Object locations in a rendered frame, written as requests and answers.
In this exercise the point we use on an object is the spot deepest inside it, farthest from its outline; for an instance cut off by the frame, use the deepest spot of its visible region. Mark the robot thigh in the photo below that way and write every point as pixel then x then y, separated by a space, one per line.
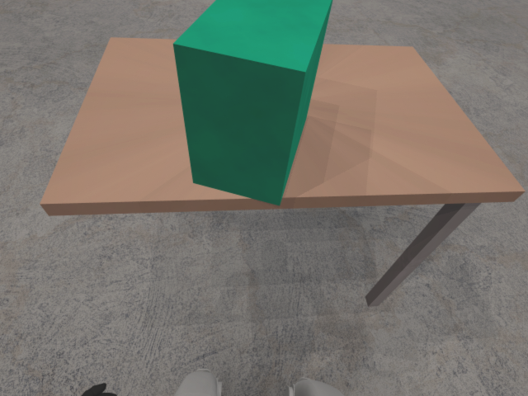
pixel 199 384
pixel 309 387

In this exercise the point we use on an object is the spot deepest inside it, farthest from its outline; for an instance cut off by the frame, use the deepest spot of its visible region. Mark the table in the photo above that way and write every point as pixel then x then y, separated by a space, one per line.
pixel 381 129

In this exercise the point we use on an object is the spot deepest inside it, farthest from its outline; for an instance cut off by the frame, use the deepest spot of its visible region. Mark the robot left thigh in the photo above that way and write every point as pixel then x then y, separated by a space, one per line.
pixel 199 384

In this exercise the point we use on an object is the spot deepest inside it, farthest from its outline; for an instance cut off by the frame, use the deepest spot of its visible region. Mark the robot right thigh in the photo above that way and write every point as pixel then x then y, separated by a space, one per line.
pixel 309 387

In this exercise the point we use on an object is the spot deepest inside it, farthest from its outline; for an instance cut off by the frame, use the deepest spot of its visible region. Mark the carton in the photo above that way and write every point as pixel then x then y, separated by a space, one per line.
pixel 246 72

